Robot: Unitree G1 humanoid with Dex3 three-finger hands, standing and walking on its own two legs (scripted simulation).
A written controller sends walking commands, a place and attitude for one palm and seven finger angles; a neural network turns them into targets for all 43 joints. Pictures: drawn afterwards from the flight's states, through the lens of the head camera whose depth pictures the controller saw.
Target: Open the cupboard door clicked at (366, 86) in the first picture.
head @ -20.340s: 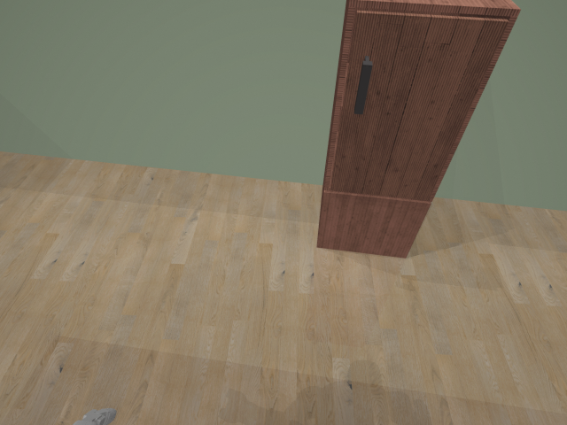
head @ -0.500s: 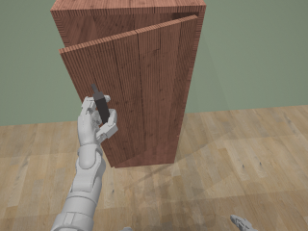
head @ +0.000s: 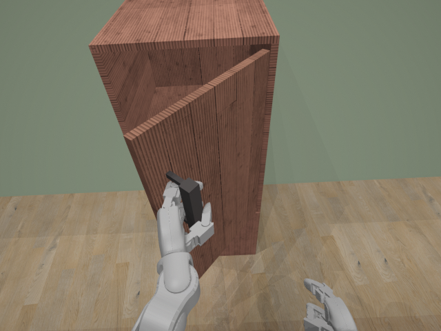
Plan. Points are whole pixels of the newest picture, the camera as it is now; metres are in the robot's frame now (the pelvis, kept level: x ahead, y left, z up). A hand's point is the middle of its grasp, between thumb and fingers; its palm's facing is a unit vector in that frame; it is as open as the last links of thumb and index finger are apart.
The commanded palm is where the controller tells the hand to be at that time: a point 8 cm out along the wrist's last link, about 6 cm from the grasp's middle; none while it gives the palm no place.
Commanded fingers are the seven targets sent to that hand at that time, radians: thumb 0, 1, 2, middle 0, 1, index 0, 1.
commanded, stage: open thumb and fingers to let go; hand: left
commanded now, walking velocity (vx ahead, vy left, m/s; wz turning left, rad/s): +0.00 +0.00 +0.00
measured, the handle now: (185, 203) +0.34 +0.07 +0.08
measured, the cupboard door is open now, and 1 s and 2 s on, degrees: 49 45 50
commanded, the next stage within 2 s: slide the hand sideways off the handle in 0.92 s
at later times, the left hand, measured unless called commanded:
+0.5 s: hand (199, 220) +0.30 +0.04 +0.07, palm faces +0.35 -0.93 -0.05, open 10.2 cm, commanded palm +0.25 +0.07 +0.07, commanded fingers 0.00 -0.50 0.30 -0.30 -1.20 -0.30 -1.20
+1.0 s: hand (197, 225) +0.29 +0.05 +0.07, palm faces +0.27 -0.96 -0.04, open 15.6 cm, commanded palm +0.25 +0.07 +0.07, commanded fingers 0.00 -0.50 0.30 -0.15 -0.30 -0.15 -0.30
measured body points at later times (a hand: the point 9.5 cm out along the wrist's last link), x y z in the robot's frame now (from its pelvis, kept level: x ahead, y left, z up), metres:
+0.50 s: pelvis +0.00 -0.02 +0.00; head +0.01 -0.06 +0.44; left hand +0.28 +0.09 +0.08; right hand +0.18 -0.23 -0.11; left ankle +0.04 +0.14 -0.70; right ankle -0.05 -0.05 -0.70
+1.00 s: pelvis -0.02 +0.01 -0.01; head -0.01 -0.01 +0.44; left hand +0.27 +0.10 +0.08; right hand +0.17 -0.21 -0.10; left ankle +0.04 +0.14 -0.70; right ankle -0.05 -0.05 -0.70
